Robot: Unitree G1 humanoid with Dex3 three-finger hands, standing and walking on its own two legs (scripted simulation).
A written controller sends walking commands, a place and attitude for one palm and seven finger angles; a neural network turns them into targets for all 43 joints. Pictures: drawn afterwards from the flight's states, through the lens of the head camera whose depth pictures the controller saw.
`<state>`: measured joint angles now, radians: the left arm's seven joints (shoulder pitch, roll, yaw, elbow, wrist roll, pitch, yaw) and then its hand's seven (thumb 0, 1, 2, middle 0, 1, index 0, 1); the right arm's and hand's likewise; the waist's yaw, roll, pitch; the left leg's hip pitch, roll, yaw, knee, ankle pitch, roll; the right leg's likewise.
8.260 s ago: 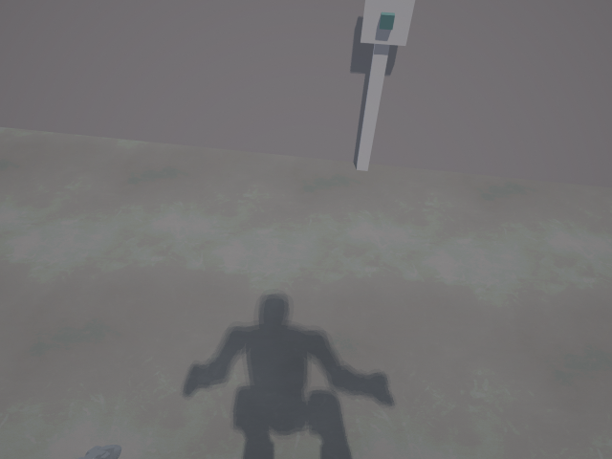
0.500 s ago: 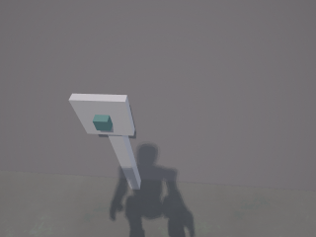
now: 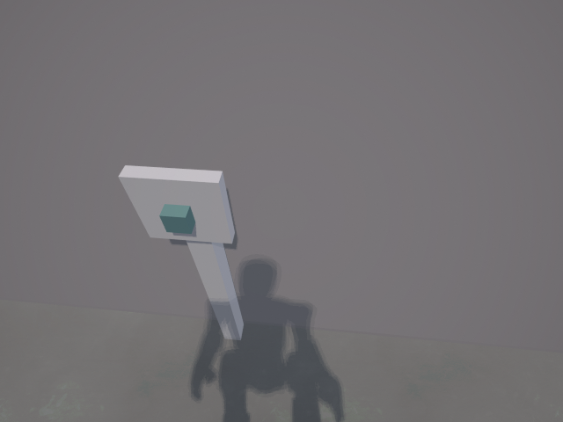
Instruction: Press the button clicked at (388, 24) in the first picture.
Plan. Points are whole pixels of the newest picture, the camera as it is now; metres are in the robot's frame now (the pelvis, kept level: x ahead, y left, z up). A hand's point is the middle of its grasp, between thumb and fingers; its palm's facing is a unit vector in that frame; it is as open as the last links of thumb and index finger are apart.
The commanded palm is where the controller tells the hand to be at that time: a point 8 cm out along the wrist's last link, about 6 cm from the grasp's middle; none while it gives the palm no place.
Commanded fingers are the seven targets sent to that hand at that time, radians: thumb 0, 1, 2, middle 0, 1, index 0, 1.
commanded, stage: look again from close up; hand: left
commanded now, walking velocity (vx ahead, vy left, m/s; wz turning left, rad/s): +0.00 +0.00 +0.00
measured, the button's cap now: (178, 217) +0.46 +0.23 -0.02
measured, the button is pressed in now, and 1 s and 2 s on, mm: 0 0 0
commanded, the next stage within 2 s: raise the hand and make a fist in 0.38 s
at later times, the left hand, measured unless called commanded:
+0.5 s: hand out of the picture +0.00 +0.19 -0.17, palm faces +0.03 -0.98 -0.21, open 7.3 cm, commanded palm +0.09 +0.23 -0.07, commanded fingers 0.00 0.90 0.90 -0.25 -0.36 -0.25 -0.36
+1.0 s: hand out of the picture +0.11 +0.21 -0.08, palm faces +0.04 -1.00 +0.01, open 4.7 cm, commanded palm +0.10 +0.26 -0.06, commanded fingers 0.00 0.90 0.90 -0.94 -1.11 -0.94 -1.11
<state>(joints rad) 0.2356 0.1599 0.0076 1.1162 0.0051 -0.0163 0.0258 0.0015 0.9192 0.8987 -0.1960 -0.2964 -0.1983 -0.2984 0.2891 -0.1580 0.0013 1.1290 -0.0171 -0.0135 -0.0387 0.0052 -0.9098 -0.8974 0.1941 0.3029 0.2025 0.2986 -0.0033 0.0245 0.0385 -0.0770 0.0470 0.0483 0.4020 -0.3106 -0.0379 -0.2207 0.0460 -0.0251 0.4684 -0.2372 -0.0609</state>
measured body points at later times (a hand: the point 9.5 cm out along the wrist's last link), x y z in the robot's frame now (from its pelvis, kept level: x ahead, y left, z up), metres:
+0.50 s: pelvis +0.00 +0.01 +0.00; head +0.02 +0.00 +0.45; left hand +0.00 +0.24 -0.16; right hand -0.03 -0.20 -0.16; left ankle -0.06 +0.14 -0.74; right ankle +0.01 -0.08 -0.74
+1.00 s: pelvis -0.05 +0.03 -0.11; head +0.00 +0.06 +0.34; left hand +0.10 +0.26 -0.07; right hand +0.23 -0.18 -0.11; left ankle -0.06 +0.14 -0.74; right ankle +0.01 -0.08 -0.74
